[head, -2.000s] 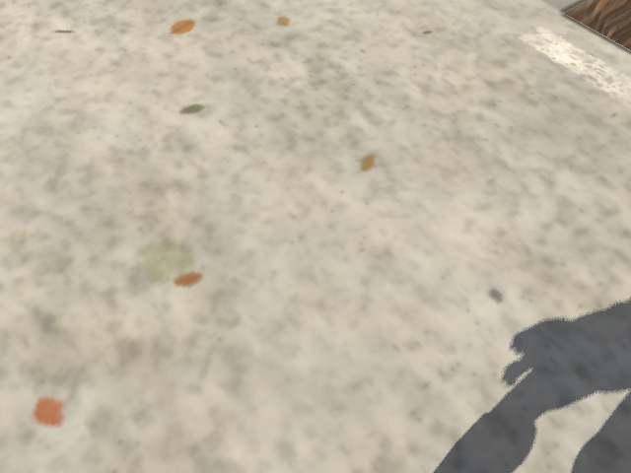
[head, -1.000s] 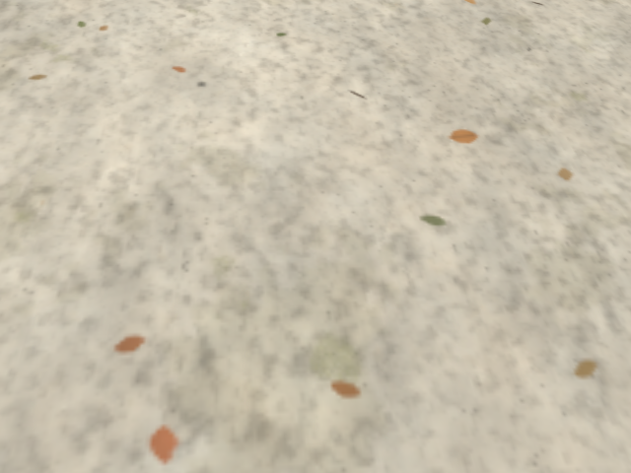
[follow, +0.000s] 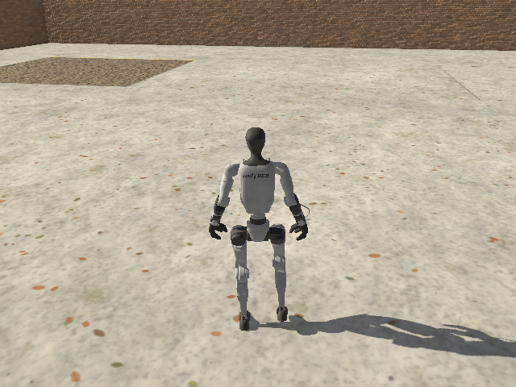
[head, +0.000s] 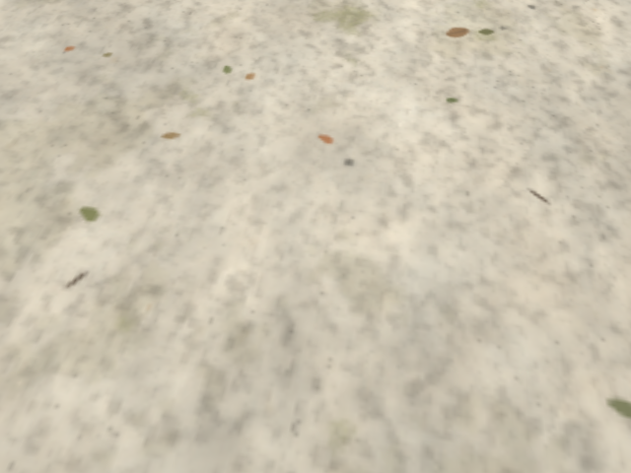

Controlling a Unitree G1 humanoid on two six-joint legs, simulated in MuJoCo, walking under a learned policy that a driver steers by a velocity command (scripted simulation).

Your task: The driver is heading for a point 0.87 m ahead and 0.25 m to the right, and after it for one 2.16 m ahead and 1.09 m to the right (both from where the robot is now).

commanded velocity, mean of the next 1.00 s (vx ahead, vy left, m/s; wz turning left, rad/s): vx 0.07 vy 0.00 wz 0.01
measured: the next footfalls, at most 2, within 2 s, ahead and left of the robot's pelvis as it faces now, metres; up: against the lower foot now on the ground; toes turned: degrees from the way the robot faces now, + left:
right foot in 0.22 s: +0.25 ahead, -0.14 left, +0.00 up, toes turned +0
left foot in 0.48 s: +0.17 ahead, +0.12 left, +0.00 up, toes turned +0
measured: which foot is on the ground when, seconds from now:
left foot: down 0.00-0.24, up 0.26-0.46, down 0.48-1.00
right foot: up 0.00-0.20, down 0.22-1.00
